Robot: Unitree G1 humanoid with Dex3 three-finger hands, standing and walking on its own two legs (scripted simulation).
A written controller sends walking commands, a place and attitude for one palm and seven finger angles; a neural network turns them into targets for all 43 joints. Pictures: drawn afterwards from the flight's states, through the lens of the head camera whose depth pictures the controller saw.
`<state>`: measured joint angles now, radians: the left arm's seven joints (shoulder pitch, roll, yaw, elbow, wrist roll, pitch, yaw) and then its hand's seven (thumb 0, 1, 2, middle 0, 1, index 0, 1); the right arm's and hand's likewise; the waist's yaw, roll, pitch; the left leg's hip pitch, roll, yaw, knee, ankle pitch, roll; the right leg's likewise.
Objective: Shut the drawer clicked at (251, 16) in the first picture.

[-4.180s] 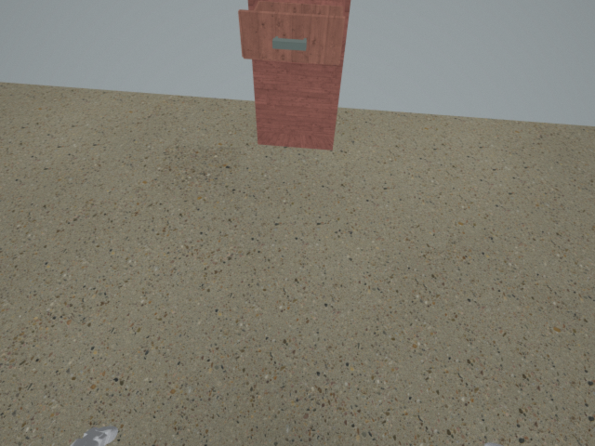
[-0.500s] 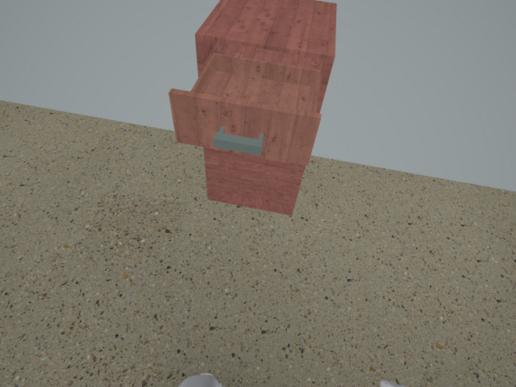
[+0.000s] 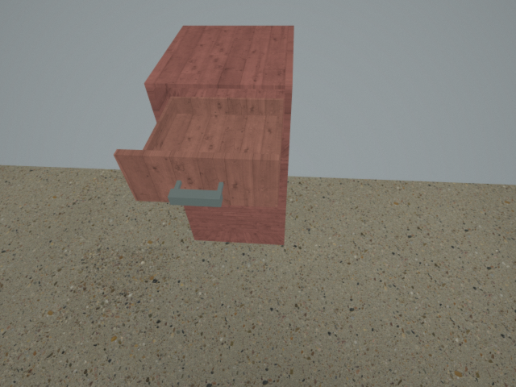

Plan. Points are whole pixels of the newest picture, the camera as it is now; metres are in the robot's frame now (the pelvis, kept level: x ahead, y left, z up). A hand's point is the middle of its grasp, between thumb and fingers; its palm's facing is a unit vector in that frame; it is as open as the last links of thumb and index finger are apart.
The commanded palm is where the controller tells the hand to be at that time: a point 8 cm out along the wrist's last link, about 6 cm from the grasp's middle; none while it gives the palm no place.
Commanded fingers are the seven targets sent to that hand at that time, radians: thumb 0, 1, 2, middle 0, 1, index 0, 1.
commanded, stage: take the last steps up to it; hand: left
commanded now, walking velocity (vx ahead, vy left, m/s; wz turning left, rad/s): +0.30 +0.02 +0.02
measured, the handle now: (197, 191) +0.54 +0.17 -0.06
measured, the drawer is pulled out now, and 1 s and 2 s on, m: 0.30 0.30 0.30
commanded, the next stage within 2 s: come to a stop and stand still in 0.56 s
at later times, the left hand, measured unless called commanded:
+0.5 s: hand out of the picture +0.06 +0.18 -0.18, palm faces +0.11 -0.98 -0.13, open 7.4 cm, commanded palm none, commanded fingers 0.00 0.90 0.90 -0.20 -0.30 -0.20 -0.30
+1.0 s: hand (178, 323) +0.27 +0.18 -0.15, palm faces +0.05 -0.96 -0.26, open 7.3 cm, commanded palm none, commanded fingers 0.00 0.90 0.90 -0.20 -0.30 -0.20 -0.30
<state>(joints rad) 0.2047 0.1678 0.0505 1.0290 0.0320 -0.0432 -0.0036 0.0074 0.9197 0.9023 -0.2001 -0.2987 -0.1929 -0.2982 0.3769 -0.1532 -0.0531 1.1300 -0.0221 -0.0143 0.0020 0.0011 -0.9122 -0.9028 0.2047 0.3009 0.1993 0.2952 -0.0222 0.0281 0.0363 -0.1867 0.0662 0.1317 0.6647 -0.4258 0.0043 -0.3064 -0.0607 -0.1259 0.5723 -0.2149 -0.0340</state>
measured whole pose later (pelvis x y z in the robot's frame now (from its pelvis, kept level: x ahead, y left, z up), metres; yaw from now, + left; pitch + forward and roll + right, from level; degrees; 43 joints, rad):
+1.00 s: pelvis +0.20 +0.00 +0.01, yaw +1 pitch -1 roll +2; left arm 0.15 0.14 0.03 1.05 0.02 -0.01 0.04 0.00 0.93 0.90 -0.20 -0.30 -0.20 -0.30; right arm 0.28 -0.16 -0.04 1.11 -0.01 0.04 -0.03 0.00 -0.91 -0.90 0.20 0.30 0.20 0.29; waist -0.01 0.03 0.06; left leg -0.25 0.03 0.06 0.69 -0.46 -0.04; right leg -0.26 -0.05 -0.12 0.47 -0.20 -0.05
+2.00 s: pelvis +0.15 +0.08 +0.01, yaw +1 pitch +0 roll +0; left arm 0.33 0.13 -0.01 1.03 0.02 0.00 0.04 0.01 0.92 0.90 -0.20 -0.30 -0.19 -0.30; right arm 0.31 -0.14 0.00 1.06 -0.01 0.00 -0.01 0.01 -0.92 -0.90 0.20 0.30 0.20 0.30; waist -0.01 0.00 0.03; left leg -0.23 -0.04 0.09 0.45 -0.22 0.07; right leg -0.26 -0.02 0.00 0.46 -0.19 0.01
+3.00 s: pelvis +0.24 +0.02 +0.01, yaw -3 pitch +0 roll +0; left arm 0.29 0.15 0.02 1.02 0.03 0.00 0.04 0.01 0.91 0.90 -0.20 -0.30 -0.19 -0.30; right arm 0.26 -0.17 -0.03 1.07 -0.01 0.00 -0.03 0.00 -0.91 -0.90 0.20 0.30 0.20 0.29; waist 0.00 -0.02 0.05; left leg -0.32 0.03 0.08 0.71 -0.39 0.00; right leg -0.20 0.03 -0.08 0.49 -0.28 -0.06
